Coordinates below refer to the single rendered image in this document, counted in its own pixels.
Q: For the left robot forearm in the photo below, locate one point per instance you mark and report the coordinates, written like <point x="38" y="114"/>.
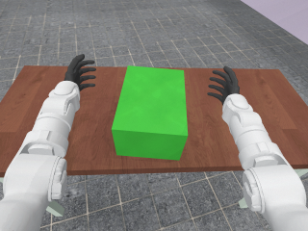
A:
<point x="53" y="124"/>

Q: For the right robot upper arm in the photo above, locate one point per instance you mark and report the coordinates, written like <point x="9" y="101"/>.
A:
<point x="276" y="193"/>

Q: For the left robot upper arm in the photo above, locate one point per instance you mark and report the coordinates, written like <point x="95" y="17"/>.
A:
<point x="34" y="181"/>

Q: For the table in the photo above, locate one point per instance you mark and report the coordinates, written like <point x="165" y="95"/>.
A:
<point x="209" y="146"/>

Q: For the right robot forearm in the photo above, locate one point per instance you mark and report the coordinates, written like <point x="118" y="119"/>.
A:
<point x="251" y="137"/>

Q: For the right robot hand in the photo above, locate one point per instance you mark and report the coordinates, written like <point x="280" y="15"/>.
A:
<point x="230" y="85"/>

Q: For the carton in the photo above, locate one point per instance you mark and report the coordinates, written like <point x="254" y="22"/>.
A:
<point x="151" y="114"/>

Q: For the left robot hand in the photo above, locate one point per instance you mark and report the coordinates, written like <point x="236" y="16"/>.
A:
<point x="74" y="71"/>

